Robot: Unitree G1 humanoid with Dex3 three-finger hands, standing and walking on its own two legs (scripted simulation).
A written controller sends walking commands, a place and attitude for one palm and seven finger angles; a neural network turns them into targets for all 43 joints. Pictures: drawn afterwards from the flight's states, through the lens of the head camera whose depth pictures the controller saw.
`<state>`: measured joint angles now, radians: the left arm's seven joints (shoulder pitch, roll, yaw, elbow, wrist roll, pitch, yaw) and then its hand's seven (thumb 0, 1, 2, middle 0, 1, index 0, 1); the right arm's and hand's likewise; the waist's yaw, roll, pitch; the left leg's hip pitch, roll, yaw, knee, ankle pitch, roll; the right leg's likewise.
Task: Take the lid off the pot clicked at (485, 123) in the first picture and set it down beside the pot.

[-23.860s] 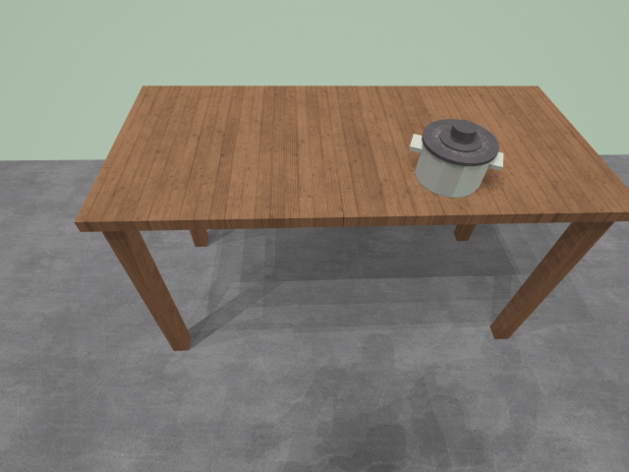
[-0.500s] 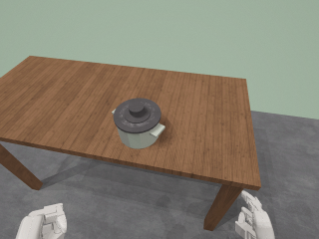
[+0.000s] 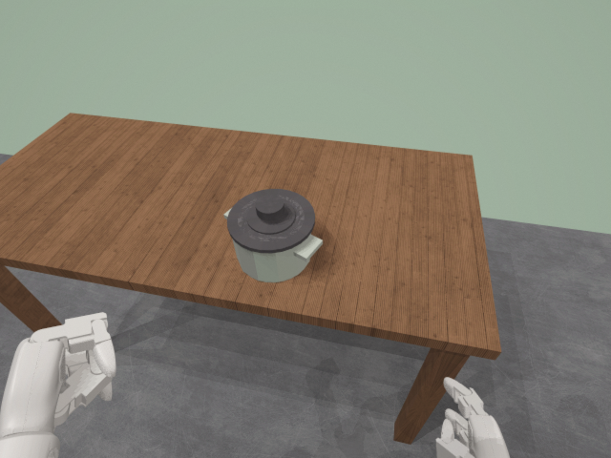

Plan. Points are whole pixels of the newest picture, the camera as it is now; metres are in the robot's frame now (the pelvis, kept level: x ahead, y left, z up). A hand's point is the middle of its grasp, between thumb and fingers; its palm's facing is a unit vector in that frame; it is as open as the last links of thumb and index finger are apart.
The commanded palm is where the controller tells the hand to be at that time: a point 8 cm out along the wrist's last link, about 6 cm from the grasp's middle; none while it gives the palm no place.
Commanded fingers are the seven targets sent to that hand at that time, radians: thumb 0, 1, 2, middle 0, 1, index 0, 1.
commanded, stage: reach forward and open the fingers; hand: left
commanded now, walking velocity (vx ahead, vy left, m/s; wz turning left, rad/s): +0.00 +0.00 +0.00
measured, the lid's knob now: (270, 207) +0.51 +0.13 +0.03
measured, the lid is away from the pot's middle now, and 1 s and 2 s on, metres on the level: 0.00 0.00 0.00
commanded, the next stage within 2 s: move the open hand above the knob in 1.08 s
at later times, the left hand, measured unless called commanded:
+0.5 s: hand (109, 361) +0.19 +0.25 +0.09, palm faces -0.28 -0.03 -0.96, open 4.3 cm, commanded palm +0.18 +0.25 +0.14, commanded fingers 0.00 0.09 1.25 -0.98 -0.54 -0.98 -0.54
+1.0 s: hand (131, 319) +0.24 +0.25 +0.09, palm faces -0.25 -0.03 -0.97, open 9.8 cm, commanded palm +0.24 +0.25 +0.16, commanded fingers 0.00 -0.26 1.32 -0.81 -0.08 -0.81 -0.08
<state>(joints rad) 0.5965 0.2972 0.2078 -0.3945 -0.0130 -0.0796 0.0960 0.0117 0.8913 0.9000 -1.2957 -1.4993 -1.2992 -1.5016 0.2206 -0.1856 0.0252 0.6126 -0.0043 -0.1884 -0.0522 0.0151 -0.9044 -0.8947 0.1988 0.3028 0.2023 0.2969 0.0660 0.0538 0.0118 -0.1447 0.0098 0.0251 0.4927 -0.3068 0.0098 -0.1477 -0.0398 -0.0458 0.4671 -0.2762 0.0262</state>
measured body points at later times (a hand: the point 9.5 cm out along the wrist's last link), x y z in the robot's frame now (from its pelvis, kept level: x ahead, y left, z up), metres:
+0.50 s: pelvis -0.01 -0.01 +0.00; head -0.01 -0.06 +0.45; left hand +0.20 +0.25 +0.14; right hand +0.20 -0.24 -0.10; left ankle -0.02 +0.11 -0.74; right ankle -0.01 -0.14 -0.74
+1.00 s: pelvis -0.02 +0.01 +0.01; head -0.01 -0.03 +0.45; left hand +0.25 +0.25 +0.14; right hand +0.16 -0.22 -0.11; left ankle -0.02 +0.11 -0.74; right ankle -0.01 -0.14 -0.74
